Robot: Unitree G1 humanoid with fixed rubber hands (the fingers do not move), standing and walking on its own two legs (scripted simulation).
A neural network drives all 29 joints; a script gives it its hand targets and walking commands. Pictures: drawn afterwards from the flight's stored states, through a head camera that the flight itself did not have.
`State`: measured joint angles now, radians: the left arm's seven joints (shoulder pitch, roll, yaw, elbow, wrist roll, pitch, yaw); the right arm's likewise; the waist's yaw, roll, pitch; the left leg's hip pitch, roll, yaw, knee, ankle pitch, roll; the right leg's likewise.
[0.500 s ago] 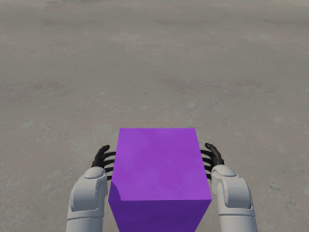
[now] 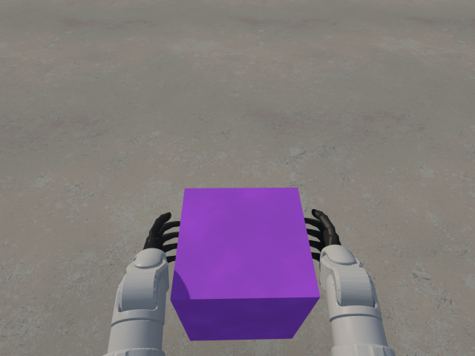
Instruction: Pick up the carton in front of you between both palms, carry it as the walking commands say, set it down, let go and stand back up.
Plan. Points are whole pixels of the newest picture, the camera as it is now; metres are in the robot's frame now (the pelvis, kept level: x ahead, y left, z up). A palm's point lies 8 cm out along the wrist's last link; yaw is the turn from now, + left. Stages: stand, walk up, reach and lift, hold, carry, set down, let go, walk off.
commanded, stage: carry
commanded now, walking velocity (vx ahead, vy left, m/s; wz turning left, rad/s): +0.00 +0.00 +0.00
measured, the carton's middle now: (241, 267) +0.30 +0.00 -0.04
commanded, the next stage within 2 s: hold in 0.20 s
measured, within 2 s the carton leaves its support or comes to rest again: neither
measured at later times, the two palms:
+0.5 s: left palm (151, 265) +0.27 +0.15 +0.03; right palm (326, 260) +0.28 -0.14 +0.03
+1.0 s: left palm (173, 285) +0.33 +0.16 -0.17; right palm (301, 282) +0.33 -0.14 -0.17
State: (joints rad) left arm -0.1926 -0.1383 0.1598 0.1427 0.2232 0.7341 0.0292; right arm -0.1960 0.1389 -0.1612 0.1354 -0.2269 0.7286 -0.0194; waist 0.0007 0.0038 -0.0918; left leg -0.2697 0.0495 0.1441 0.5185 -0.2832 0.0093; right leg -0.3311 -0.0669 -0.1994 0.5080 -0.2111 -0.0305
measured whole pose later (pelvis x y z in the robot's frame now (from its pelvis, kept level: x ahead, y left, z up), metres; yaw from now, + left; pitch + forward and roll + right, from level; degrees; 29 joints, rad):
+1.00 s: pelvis -0.07 +0.00 -0.09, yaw +4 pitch +24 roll +0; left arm -0.67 -0.12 0.39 0.56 0.24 0.20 0.04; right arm -0.65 0.12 -0.45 0.50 -0.29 0.22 0.01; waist -0.05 0.04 0.09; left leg -1.13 -0.03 0.00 1.07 -0.37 0.02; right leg -1.16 -0.01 -0.02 1.04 -0.31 -0.01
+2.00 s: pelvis -0.10 +0.00 -0.34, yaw +6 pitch +45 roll +0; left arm -1.21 0.09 0.32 0.85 0.15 0.25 0.11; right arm -1.10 -0.05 -0.51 0.68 -0.16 0.27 -0.06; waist -0.09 0.05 0.02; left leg -2.20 -0.07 0.00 1.95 -0.54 0.00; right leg -2.22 0.01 0.01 1.92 -0.48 0.01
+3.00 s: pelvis -0.11 +0.00 -0.41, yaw +5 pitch +37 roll -2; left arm -1.44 0.20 0.22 1.08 0.08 0.18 0.06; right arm -1.33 -0.25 -0.42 1.02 -0.02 0.17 -0.01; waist -0.11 0.02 0.30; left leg -2.29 -0.08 0.00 2.22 -0.57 0.01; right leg -2.30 0.01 -0.01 2.17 -0.51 0.02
